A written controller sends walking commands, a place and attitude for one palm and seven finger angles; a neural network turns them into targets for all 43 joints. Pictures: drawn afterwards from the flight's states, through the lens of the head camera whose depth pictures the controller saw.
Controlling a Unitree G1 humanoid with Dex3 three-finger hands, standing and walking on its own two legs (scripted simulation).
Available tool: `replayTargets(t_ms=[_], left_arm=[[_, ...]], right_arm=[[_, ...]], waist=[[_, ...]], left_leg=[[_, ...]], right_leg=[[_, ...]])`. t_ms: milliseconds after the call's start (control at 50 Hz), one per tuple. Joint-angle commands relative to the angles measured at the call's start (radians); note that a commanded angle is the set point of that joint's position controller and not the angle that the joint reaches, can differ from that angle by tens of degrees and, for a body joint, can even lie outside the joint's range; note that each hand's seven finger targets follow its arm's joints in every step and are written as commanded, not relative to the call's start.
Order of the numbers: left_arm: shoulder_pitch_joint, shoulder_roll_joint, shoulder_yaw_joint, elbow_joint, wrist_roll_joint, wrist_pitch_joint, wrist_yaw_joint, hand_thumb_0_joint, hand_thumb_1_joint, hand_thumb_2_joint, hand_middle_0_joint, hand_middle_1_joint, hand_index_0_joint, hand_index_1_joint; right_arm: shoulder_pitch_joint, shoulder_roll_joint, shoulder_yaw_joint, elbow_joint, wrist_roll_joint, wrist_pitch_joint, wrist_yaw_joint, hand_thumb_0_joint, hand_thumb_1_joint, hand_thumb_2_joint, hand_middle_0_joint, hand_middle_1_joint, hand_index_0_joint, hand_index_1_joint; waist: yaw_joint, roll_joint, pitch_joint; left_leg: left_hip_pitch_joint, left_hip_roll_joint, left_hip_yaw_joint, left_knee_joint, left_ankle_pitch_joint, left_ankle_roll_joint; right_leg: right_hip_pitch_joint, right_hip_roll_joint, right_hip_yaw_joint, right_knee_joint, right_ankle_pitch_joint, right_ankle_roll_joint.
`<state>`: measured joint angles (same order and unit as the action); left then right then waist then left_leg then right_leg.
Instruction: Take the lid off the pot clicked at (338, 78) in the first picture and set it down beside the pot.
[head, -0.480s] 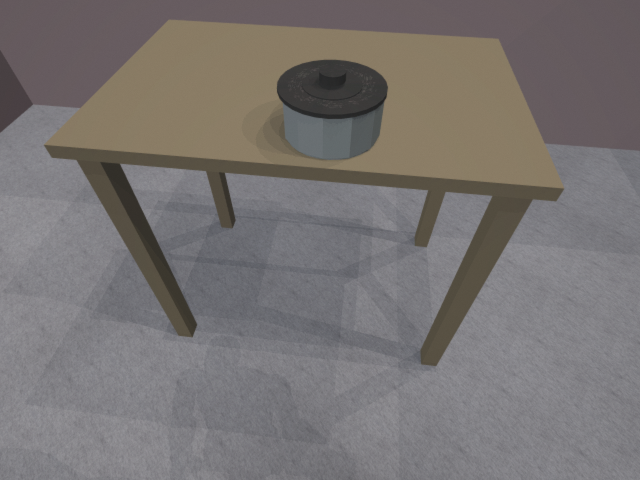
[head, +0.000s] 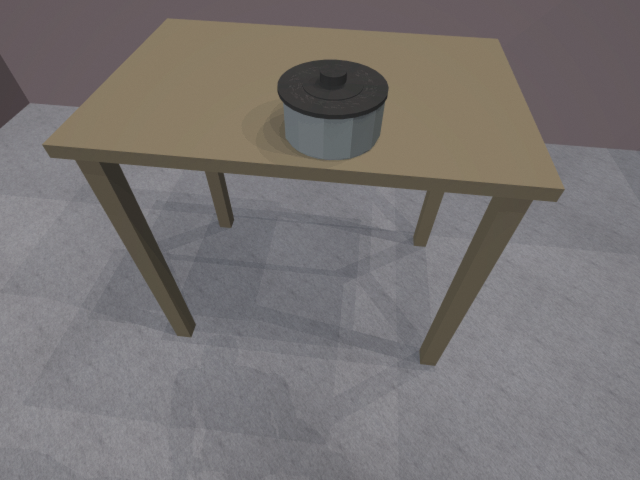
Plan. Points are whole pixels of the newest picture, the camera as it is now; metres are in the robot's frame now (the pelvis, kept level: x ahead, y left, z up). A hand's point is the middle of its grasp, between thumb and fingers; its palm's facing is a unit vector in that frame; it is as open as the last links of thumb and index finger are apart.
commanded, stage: look at it before walking up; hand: left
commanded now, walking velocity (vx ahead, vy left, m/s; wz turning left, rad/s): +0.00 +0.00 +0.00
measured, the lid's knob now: (333, 75) +0.72 +0.02 +0.15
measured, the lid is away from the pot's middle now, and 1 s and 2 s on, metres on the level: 0.00 0.00 0.00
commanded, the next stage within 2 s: take the last steps up to it in 0.16 s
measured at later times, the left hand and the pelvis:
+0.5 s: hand out of the picture +0.00 +0.16 -0.18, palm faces +0.02 -0.98 -0.19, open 7.4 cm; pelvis +0.03 -0.01 -0.01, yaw -2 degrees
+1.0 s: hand out of the picture +0.11 +0.08 -0.17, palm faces +0.01 -0.98 -0.17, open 7.4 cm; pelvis +0.19 -0.07 -0.01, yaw -6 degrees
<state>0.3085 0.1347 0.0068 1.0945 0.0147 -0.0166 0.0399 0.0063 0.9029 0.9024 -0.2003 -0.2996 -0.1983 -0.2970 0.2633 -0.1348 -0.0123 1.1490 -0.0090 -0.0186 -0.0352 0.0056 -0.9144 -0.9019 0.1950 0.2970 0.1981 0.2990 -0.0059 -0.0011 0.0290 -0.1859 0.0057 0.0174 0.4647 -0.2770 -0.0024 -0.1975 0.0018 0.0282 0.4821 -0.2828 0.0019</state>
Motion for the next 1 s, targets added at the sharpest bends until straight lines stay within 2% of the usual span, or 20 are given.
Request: replayTargets(t_ms=[0,260,280,340,440,480,500,540,560,580,600,620,640,660,700,760,880,940,960,980], left_arm=[[0.081,0.098,0.025,-0.022,0.0,-0.007,0.006,0.0,0.9,0.9,-0.2,-0.3,-0.2,-0.3],[0.087,0.089,0.026,-0.015,0.0,-0.008,0.006,0.0,0.9,0.9,-0.2,-0.3,-0.2,-0.3],[0.093,0.093,0.029,-0.012,0.001,-0.008,0.003,0.0,0.9,0.9,-0.2,-0.3,-0.2,-0.3],[0.085,0.099,0.041,-0.029,0.009,0.007,-0.015,0.0,0.9,0.9,-0.2,-0.3,-0.2,-0.3],[0.073,0.073,0.054,-0.071,0.013,-0.001,-0.037,0.0,0.9,0.9,-0.2,-0.3,-0.2,-0.3],[0.028,0.054,0.053,-0.099,0.011,-0.012,-0.046,0.0,0.9,0.9,-0.2,-0.3,-0.2,-0.3],[0.001,0.057,0.054,-0.115,0.011,-0.014,-0.049,0.0,0.9,0.9,-0.2,-0.3,-0.2,-0.3],[0.021,0.053,0.061,-0.115,0.008,-0.025,-0.056,0.0,0.9,0.9,-0.2,-0.3,-0.2,-0.3],[0.107,0.053,0.066,-0.083,0.007,-0.031,-0.057,0.0,0.9,0.9,-0.2,-0.3,-0.2,-0.3],[0.248,0.106,0.082,-0.033,0.01,-0.038,-0.049,0.0,0.9,0.9,-0.2,-0.3,-0.2,-0.3],[0.405,0.218,0.108,0.012,0.005,-0.043,-0.031,0.0,0.9,0.9,-0.2,-0.3,-0.2,-0.3],[0.457,0.199,0.094,0.033,-0.008,-0.043,-0.018,0.0,0.9,0.9,-0.2,-0.3,-0.2,-0.3],[0.406,0.158,0.087,0.032,-0.005,-0.049,-0.009,0.0,0.9,0.9,-0.2,-0.3,-0.2,-0.3],[0.356,0.114,0.073,0.017,-0.003,-0.051,-0.007,0.0,0.9,0.9,-0.2,-0.3,-0.2,-0.3],[0.291,0.09,0.061,-0.014,0.0,-0.061,-0.004,0.0,0.9,0.9,-0.2,-0.3,-0.2,-0.3],[0.255,0.086,0.054,-0.025,0.006,-0.071,0.002,0.0,0.9,0.9,-0.2,-0.3,-0.2,-0.3],[0.251,0.104,0.047,-0.005,-0.002,-0.077,0.009,0.0,0.9,0.9,-0.2,-0.3,-0.2,-0.3],[0.224,0.119,0.051,0.0,-0.009,-0.075,0.014,0.0,0.9,0.9,-0.2,-0.3,-0.2,-0.3],[0.21,0.115,0.046,-0.005,-0.014,-0.067,0.017,0.0,0.9,0.9,-0.2,-0.3,-0.2,-0.3],[0.21,0.09,0.037,-0.015,-0.028,-0.066,0.021,0.0,0.9,0.9,-0.2,-0.3,-0.2,-0.3]], right_arm=[[0.077,-0.093,-0.015,-0.017,0.004,-0.014,-0.003,0.0,-0.9,-0.9,0.2,0.3,0.2,0.3],[0.085,-0.084,-0.014,-0.012,0.002,-0.013,-0.004,0.0,-0.9,-0.9,0.2,0.3,0.2,0.3],[0.102,-0.09,-0.016,-0.005,0.0,-0.014,-0.003,0.0,-0.9,-0.9,0.2,0.3,0.2,0.3],[0.102,-0.113,-0.034,-0.016,-0.013,-0.001,0.004,0.0,-0.9,-0.9,0.2,0.3,0.2,0.3],[0.166,-0.153,-0.059,-0.032,-0.02,-0.01,0.006,0.0,-0.9,-0.9,0.2,0.3,0.2,0.3],[0.195,-0.171,-0.069,-0.033,-0.021,-0.028,0.003,0.0,-0.9,-0.9,0.2,0.3,0.2,0.3],[0.211,-0.165,-0.069,-0.036,-0.02,-0.033,0.003,0.0,-0.9,-0.9,0.2,0.3,0.2,0.3],[0.184,-0.156,-0.063,-0.04,-0.024,-0.041,0.0,0.0,-0.9,-0.9,0.2,0.3,0.2,0.3],[0.148,-0.148,-0.057,-0.045,-0.022,-0.042,-0.001,0.0,-0.9,-0.9,0.2,0.3,0.2,0.3],[0.113,-0.112,-0.047,-0.059,-0.012,-0.047,0.0,0.0,-0.9,-0.9,0.2,0.3,0.2,0.3],[0.045,-0.052,-0.031,-0.11,-0.002,-0.054,0.006,0.0,-0.9,-0.9,0.2,0.3,0.2,0.3],[-0.037,-0.11,-0.04,-0.131,-0.011,-0.049,0.007,0.0,-0.9,-0.9,0.2,0.3,0.2,0.3],[-0.049,-0.1,-0.046,-0.127,-0.011,-0.05,0.008,0.0,-0.9,-0.9,0.2,0.3,0.2,0.3],[-0.034,-0.087,-0.046,-0.118,-0.013,-0.051,0.008,0.0,-0.9,-0.9,0.2,0.3,0.2,0.3],[-0.024,-0.062,-0.046,-0.101,-0.014,-0.042,0.018,0.0,-0.9,-0.9,0.2,0.3,0.2,0.3],[-0.06,-0.04,-0.038,-0.127,-0.009,-0.028,0.03,0.0,-0.9,-0.9,0.2,0.3,0.2,0.3],[-0.123,-0.042,-0.029,-0.157,0.001,-0.044,0.035,0.0,-0.9,-0.9,0.2,0.3,0.2,0.3],[-0.002,-0.062,-0.03,-0.122,-0.003,-0.055,0.013,0.0,-0.9,-0.9,0.2,0.3,0.2,0.3],[0.094,-0.086,-0.036,-0.096,-0.006,-0.051,0.002,0.0,-0.9,-0.9,0.2,0.3,0.2,0.3],[0.192,-0.137,-0.05,-0.082,-0.015,-0.045,-0.009,0.0,-0.9,-0.9,0.2,0.3,0.2,0.3]], waist=[[0.003,0.005,0.012],[0.003,-0.012,0.034],[0.0,-0.015,0.011],[-0.001,0.015,0.109],[-0.02,0.119,0.168],[-0.037,0.18,0.139],[-0.047,0.155,0.141],[-0.018,0.118,0.104],[0.032,0.074,0.055],[0.095,-0.109,0.0],[0.147,-0.399,-0.016],[0.154,-0.279,0.027],[0.119,-0.227,0.075],[0.086,-0.107,0.074],[0.047,0.01,0.047],[0.02,-0.057,0.056],[0.01,-0.129,0.037],[-0.052,-0.121,-0.019],[-0.097,-0.101,-0.066],[-0.138,-0.053,-0.14]], left_leg=[[0.031,0.089,-0.074,-0.074,0.197,0.035],[0.023,0.085,-0.073,-0.076,0.188,0.035],[0.036,0.088,-0.07,-0.079,0.104,0.039],[-0.028,0.101,-0.102,-0.126,-0.275,0.058],[-0.024,0.216,-0.257,-0.213,-0.466,0.137],[0.068,0.303,-0.328,-0.25,-0.356,0.189],[0.078,0.318,-0.333,-0.254,-0.297,0.204],[0.066,0.299,-0.23,-0.169,-0.078,0.181],[-0.022,0.24,-0.119,-0.041,0.006,0.135],[-0.228,0.117,0.027,0.217,0.035,0.078],[-0.518,-0.005,0.126,0.488,-0.267,0.032],[-0.585,0.015,0.015,0.66,-0.309,0.035],[-0.624,0.044,-0.024,0.747,-0.234,0.039],[-0.606,0.063,-0.016,0.776,-0.182,0.03],[-0.56,0.074,0.015,0.739,-0.122,0.013],[-0.497,0.059,0.076,0.567,-0.041,-0.002],[-0.296,-0.023,0.166,0.245,0.102,0.016],[-0.038,-0.085,0.168,0.079,0.23,0.039],[0.113,-0.043,0.112,0.024,0.431,0.057],[0.343,0.153,-0.057,0.093,0.907,0.146]], right_leg=[[-0.039,-0.076,0.061,-0.078,0.192,-0.026],[-0.051,-0.078,0.069,-0.085,0.194,-0.029],[-0.04,-0.073,0.064,-0.077,0.101,-0.034],[-0.146,-0.046,0.075,-0.083,-0.239,-0.052],[-0.289,0.01,0.007,0.127,-0.211,-0.063],[-0.365,-0.015,-0.057,0.237,-0.136,-0.05],[-0.378,-0.028,-0.053,0.254,-0.154,-0.048],[-0.287,-0.054,-0.058,0.143,-0.138,-0.046],[-0.09,-0.036,-0.079,0.025,-0.053,-0.054],[0.18,-0.094,0.082,-0.072,-0.017,-0.088],[0.37,-0.324,0.421,-0.215,0.088,-0.148],[0.348,-0.363,0.487,-0.216,0.243,-0.169],[0.32,-0.332,0.402,-0.186,0.434,-0.17],[0.296,-0.322,0.33,-0.155,0.55,-0.214],[0.272,-0.274,0.205,-0.148,0.667,-0.228],[0.217,-0.214,0.091,-0.179,0.795,-0.199],[0.235,-0.163,0.021,-0.134,1.081,-0.127],[0.198,-0.14,0.007,0.068,1.204,-0.082],[0.124,-0.119,-0.002,0.225,1.128,-0.034],[-0.074,-0.048,-0.036,0.452,0.761,0.023]])
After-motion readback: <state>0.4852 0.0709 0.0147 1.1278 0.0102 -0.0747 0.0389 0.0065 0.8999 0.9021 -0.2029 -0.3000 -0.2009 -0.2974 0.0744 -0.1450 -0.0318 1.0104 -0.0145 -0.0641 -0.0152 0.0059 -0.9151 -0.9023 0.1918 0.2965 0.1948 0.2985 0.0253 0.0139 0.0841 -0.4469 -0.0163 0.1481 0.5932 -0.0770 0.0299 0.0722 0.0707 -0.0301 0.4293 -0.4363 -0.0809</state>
